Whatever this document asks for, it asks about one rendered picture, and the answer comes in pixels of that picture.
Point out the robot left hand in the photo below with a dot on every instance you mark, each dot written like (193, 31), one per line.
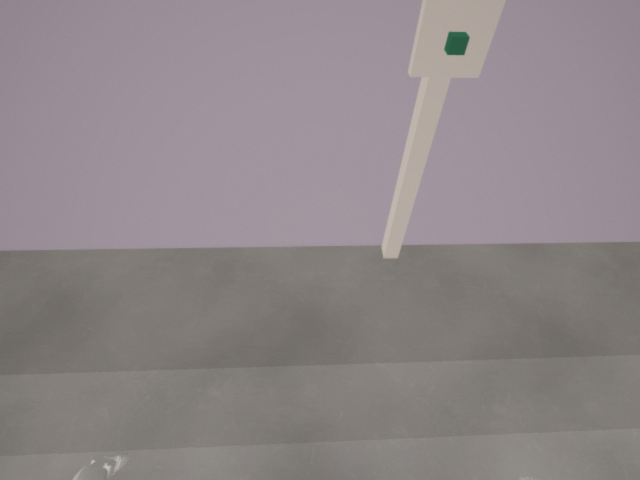
(103, 466)

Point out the panel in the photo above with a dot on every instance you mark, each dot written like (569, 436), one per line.
(479, 19)

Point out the button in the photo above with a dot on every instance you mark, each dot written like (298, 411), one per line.
(456, 43)

